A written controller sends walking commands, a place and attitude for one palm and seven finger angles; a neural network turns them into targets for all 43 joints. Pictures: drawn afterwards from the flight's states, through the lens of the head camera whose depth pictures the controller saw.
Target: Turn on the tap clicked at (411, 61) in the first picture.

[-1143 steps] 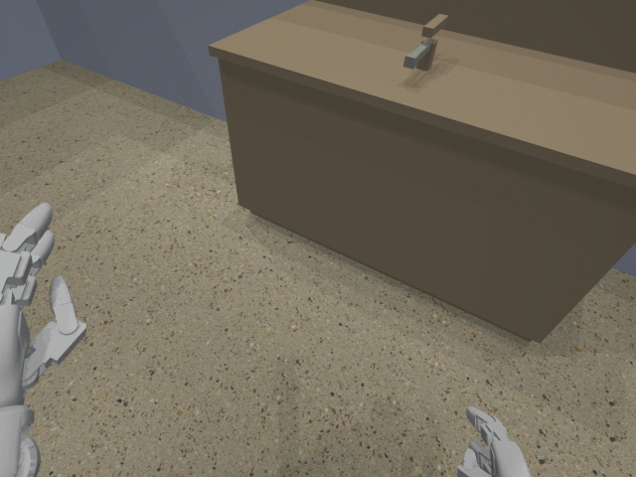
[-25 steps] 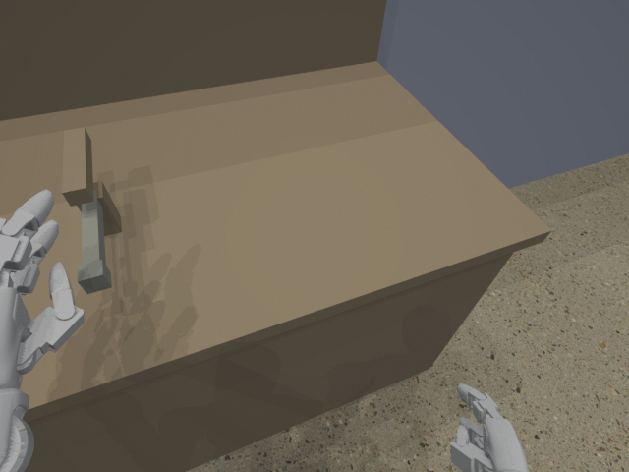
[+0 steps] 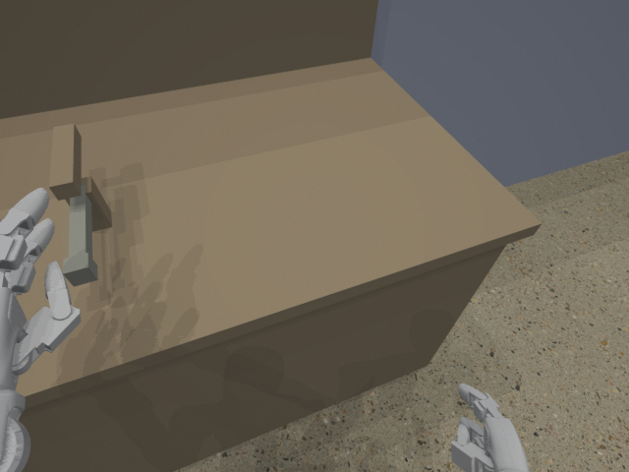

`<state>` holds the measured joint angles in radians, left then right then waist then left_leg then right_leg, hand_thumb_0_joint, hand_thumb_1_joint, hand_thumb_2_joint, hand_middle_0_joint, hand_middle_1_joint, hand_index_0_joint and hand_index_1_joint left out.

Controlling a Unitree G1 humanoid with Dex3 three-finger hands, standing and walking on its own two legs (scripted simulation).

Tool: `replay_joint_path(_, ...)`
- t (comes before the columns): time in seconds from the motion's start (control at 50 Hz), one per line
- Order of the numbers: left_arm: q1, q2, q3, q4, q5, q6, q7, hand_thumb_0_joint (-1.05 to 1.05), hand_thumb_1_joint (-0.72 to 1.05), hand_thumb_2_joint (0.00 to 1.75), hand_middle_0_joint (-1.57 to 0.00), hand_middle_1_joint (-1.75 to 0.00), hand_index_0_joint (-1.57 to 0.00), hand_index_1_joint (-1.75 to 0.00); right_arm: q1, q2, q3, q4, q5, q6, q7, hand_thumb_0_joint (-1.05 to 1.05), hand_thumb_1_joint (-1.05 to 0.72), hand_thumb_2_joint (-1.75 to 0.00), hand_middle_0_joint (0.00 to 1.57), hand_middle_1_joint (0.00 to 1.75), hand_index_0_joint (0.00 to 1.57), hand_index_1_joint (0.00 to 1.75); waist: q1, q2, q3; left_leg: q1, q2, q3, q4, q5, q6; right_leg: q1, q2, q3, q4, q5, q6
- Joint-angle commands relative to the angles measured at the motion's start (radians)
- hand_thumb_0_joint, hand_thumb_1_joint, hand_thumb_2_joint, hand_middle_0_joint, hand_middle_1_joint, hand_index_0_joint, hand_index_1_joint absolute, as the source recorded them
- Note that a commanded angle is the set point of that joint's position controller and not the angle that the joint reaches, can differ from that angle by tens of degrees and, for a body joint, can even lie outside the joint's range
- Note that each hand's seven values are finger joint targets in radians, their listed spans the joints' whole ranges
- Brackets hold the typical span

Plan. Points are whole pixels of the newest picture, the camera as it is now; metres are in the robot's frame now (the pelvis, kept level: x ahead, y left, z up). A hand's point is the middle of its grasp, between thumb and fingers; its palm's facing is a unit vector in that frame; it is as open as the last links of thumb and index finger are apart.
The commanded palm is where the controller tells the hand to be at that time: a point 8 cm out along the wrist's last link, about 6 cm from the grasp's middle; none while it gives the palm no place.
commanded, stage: shuffle to correct the standing spot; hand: left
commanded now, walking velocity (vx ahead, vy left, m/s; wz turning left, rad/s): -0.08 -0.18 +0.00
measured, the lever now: (80, 269) +0.32 +0.32 +0.08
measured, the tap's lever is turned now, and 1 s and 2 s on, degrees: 0 0 0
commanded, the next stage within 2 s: none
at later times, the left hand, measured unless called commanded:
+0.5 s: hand (49, 312) +0.22 +0.26 +0.17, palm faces +0.36 -0.86 -0.37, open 7.4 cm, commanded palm +0.16 +0.30 +0.18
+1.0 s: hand (61, 295) +0.23 +0.26 +0.17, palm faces +0.35 -0.86 -0.38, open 7.4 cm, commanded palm +0.17 +0.30 +0.18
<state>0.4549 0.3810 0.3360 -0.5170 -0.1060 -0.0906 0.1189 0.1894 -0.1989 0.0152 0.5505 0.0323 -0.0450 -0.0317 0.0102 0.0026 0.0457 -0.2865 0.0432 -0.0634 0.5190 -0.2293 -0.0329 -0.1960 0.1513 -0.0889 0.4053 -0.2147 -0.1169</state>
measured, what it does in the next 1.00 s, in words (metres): stands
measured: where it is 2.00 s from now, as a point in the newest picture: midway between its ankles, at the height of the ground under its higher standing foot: outside the picture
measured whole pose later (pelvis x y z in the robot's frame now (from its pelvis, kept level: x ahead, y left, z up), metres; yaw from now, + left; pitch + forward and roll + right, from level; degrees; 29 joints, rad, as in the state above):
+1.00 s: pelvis +0.01 +0.02 +0.00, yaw +0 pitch +0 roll -1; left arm 0.46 0.40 0.35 -0.54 -0.11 -0.09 0.12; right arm 0.19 -0.20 0.02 0.54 0.03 -0.04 -0.03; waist 0.00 0.00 0.04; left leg -0.29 0.02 -0.06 0.53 -0.25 -0.03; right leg -0.20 0.13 -0.09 0.43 -0.24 -0.12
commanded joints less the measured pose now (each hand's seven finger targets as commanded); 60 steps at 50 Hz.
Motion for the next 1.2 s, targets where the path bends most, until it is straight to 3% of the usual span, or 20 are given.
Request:
replay_joint_path(0.0,-0.046,0.188,0.144,-0.221,0.001,-0.070,0.019,0.00,0.90,0.90,-0.20,-0.30,-0.20,-0.30,-0.073,-0.116,-0.056,-0.157,0.006,-0.052,-0.007,0.00,-0.90,-0.90,0.20,0.30,0.20,0.30,0.002,0.015,-0.145,0.068,0.047,0.003,0.030,0.053,0.066,-0.008,-0.274,0.194,-0.122,0.161,0.156)
replay_joint_path(0.02,-0.021,0.195,0.150,-0.214,-0.001,-0.066,0.021,0.00,0.90,0.90,-0.20,-0.30,-0.20,-0.30,-0.087,-0.111,-0.048,-0.154,0.010,-0.052,-0.007,0.00,-0.90,-0.90,0.20,0.30,0.20,0.30,0.000,0.035,-0.144,0.080,0.048,-0.001,0.020,0.072,0.068,-0.013,-0.273,0.193,-0.116,0.171,0.152)
replay_joint_path(0.1,-0.034,0.188,0.146,-0.203,-0.001,-0.068,0.018,0.00,0.90,0.90,-0.20,-0.30,-0.20,-0.30,-0.071,-0.118,-0.054,-0.155,0.005,-0.052,-0.010,0.00,-0.90,-0.90,0.20,0.30,0.20,0.30,0.000,0.010,-0.132,0.056,0.056,-0.002,0.022,0.032,0.070,-0.023,-0.271,0.196,-0.119,0.126,0.163)
replay_joint_path(0.18,-0.061,0.173,0.126,-0.204,0.000,-0.067,0.017,0.00,0.90,0.90,-0.20,-0.30,-0.20,-0.30,-0.074,-0.121,-0.052,-0.151,0.004,-0.054,-0.010,0.00,-0.90,-0.90,0.20,0.30,0.20,0.30,-0.004,0.025,-0.120,0.052,0.057,-0.011,0.001,0.022,0.074,-0.026,-0.260,0.185,-0.119,0.101,0.169)
replay_joint_path(0.3,-0.073,0.180,0.121,-0.225,0.008,-0.071,0.026,0.00,0.90,0.90,-0.20,-0.30,-0.20,-0.30,-0.070,-0.122,-0.050,-0.151,0.004,-0.060,-0.010,0.00,-0.90,-0.90,0.20,0.30,0.20,0.30,-0.004,0.045,-0.107,0.043,0.057,-0.036,-0.014,-0.019,0.075,-0.027,-0.258,0.177,-0.122,0.021,0.136)
replay_joint_path(0.32,-0.059,0.192,0.131,-0.240,0.007,-0.072,0.028,0.00,0.90,0.90,-0.20,-0.30,-0.20,-0.30,-0.087,-0.117,-0.044,-0.148,0.008,-0.062,-0.009,0.00,-0.90,-0.90,0.20,0.30,0.20,0.30,-0.004,0.076,-0.119,0.061,0.063,-0.039,-0.031,0.008,0.078,-0.021,-0.255,0.173,-0.108,0.044,0.131)
replay_joint_path(0.38,-0.066,0.190,0.134,-0.234,0.010,-0.077,0.029,0.00,0.90,0.90,-0.20,-0.30,-0.20,-0.30,-0.072,-0.121,-0.045,-0.151,-0.001,-0.063,-0.008,0.00,-0.90,-0.90,0.20,0.30,0.20,0.30,-0.002,0.083,-0.115,0.006,0.082,-0.070,-0.078,-0.015,0.084,0.025,-0.231,0.157,-0.091,0.039,0.135)
replay_joint_path(0.46,-0.060,0.192,0.138,-0.219,0.012,-0.074,0.023,0.00,0.90,0.90,-0.20,-0.30,-0.20,-0.30,-0.070,-0.124,-0.049,-0.152,-0.001,-0.061,-0.009,0.00,-0.90,-0.90,0.20,0.30,0.20,0.30,-0.001,0.065,-0.125,0.012,0.101,-0.088,-0.099,0.007,0.087,0.037,-0.215,0.143,-0.072,0.071,0.129)
replay_joint_path(0.54,-0.051,0.171,0.117,-0.200,0.013,-0.070,0.017,0.00,0.90,0.90,-0.20,-0.30,-0.20,-0.30,-0.070,-0.123,-0.041,-0.149,-0.003,-0.058,-0.007,0.00,-0.90,-0.90,0.20,0.30,0.20,0.30,-0.003,0.088,-0.137,0.021,0.107,-0.098,-0.117,0.034,0.088,0.049,-0.204,0.128,-0.063,0.086,0.122)
replay_joint_path(0.7,-0.065,0.175,0.121,-0.198,0.012,-0.059,0.014,0.00,0.90,0.90,-0.20,-0.30,-0.20,-0.30,-0.064,-0.121,-0.052,-0.156,0.000,-0.052,-0.004,0.00,-0.90,-0.90,0.20,0.30,0.20,0.30,0.000,0.037,-0.157,0.047,0.095,-0.065,-0.040,0.126,0.077,0.053,-0.236,0.151,-0.068,0.183,0.114)
replay_joint_path(0.82,-0.066,0.201,0.139,-0.251,0.006,-0.065,0.022,0.00,0.90,0.90,-0.20,-0.30,-0.20,-0.30,-0.084,-0.115,-0.046,-0.154,0.006,-0.051,-0.002,0.00,-0.90,-0.90,0.20,0.30,0.20,0.30,-0.004,0.081,-0.180,0.081,0.085,-0.058,-0.014,0.205,0.074,0.050,-0.251,0.156,-0.047,0.247,0.100)
replay_joint_path(0.84,-0.067,0.180,0.124,-0.254,0.005,-0.069,0.021,0.00,0.90,0.90,-0.20,-0.30,-0.20,-0.30,-0.075,-0.117,-0.045,-0.151,0.000,-0.048,-0.002,0.00,-0.90,-0.90,0.20,0.30,0.20,0.30,-0.005,0.079,-0.187,0.083,0.090,-0.061,-0.018,0.227,0.079,0.056,-0.240,0.140,-0.042,0.253,0.104)
replay_joint_path(0.92,-0.024,0.198,0.149,-0.233,0.003,-0.063,0.020,0.00,0.90,0.90,-0.20,-0.30,-0.20,-0.30,-0.082,-0.115,-0.046,-0.157,0.005,-0.044,-0.003,0.00,-0.90,-0.90,0.20,0.30,0.20,0.30,-0.002,0.075,-0.189,0.086,0.099,-0.069,-0.021,0.279,0.078,0.067,-0.235,0.134,-0.032,0.282,0.113)
replay_joint_path(1.04,-0.009,0.168,0.123,-0.192,0.001,-0.056,0.014,0.00,0.90,0.90,-0.20,-0.30,-0.20,-0.30,-0.070,-0.123,-0.045,-0.157,0.004,-0.034,-0.002,0.00,-0.90,-0.90,0.20,0.30,0.20,0.30,-0.005,0.057,-0.169,0.053,0.095,-0.067,-0.026,0.210,0.077,0.059,-0.234,0.127,-0.048,0.235,0.113)
replay_joint_path(1.18,-0.056,0.179,0.125,-0.207,-0.003,-0.056,0.024,0.00,0.90,0.90,-0.20,-0.30,-0.20,-0.30,-0.065,-0.120,-0.051,-0.156,0.008,-0.039,-0.004,0.00,-0.90,-0.90,0.20,0.30,0.20,0.30,-0.008,0.003,-0.155,0.049,0.061,-0.027,0.039,0.061,0.069,0.005,-0.283,0.185,-0.087,0.176,0.104)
